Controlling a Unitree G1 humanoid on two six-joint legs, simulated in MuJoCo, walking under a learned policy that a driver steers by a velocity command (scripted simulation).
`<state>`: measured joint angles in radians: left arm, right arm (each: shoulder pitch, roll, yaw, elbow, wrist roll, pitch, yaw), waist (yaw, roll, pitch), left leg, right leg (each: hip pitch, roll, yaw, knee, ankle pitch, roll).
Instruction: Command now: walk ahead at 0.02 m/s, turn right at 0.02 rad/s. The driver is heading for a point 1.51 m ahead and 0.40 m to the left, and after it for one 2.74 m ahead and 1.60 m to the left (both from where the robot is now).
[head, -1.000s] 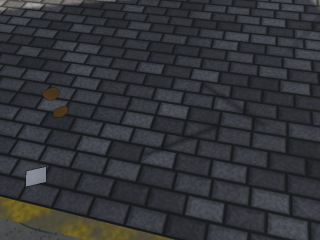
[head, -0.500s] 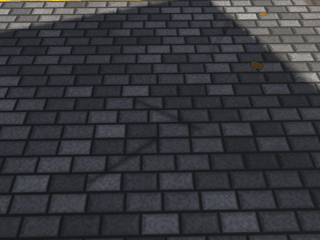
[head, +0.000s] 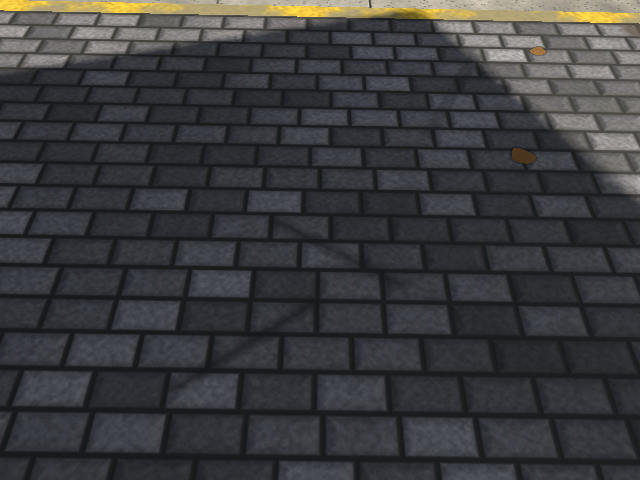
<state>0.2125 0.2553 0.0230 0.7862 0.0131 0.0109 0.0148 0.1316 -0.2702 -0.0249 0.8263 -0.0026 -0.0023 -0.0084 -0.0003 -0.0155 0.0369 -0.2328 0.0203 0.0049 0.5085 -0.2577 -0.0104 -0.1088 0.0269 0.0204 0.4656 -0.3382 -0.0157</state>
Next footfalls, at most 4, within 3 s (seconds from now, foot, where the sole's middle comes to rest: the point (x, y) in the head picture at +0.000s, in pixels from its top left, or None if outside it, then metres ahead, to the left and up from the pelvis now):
0.78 left None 0.38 0.12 -0.77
1.32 right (390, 416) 0.65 -0.14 -0.77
1.86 left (279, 308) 0.93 0.12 -0.77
2.34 right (315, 212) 1.26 0.03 -0.77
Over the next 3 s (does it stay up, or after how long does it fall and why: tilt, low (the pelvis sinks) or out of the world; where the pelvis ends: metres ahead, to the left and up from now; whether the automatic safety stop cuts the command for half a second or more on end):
stays up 1.30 0.29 0.00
